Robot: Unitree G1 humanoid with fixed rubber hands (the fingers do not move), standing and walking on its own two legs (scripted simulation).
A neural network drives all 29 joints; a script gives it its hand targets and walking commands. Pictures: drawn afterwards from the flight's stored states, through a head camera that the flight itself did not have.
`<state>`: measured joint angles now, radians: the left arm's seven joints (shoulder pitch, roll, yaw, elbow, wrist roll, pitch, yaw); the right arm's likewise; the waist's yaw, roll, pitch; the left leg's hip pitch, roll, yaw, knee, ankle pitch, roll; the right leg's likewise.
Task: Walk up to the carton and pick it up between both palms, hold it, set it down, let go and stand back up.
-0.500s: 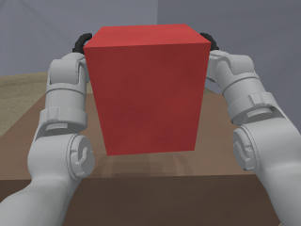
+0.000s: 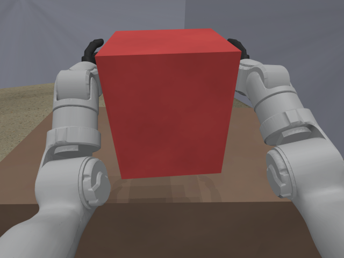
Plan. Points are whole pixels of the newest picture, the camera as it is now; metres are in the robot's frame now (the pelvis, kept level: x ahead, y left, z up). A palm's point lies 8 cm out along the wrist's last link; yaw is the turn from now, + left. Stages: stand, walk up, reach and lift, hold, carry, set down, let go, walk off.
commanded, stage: hold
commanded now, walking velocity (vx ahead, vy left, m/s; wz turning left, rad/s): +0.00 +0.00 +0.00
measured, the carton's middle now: (167, 101) +0.36 +0.00 +0.29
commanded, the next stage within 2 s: none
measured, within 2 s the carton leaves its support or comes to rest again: neither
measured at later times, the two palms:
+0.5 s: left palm (90, 75) +0.38 +0.16 +0.34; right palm (237, 72) +0.37 -0.15 +0.35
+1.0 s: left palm (90, 73) +0.38 +0.15 +0.35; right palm (238, 71) +0.37 -0.15 +0.35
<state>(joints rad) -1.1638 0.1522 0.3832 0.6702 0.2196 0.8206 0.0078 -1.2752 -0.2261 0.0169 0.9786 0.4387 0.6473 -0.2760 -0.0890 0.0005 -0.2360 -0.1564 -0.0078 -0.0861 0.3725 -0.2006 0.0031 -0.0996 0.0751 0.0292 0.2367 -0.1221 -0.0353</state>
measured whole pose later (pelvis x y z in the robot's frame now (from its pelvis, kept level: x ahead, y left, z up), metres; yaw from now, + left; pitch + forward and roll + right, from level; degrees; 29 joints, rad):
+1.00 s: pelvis +0.00 +0.00 +0.00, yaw +0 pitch -1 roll -1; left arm -1.15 0.15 0.39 0.65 0.23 0.83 0.00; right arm -1.27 -0.23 0.03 0.97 0.44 0.66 -0.28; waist -0.09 0.00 -0.24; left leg -0.15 -0.01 -0.08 0.37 -0.20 0.00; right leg -0.09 0.08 0.03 0.24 -0.13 -0.04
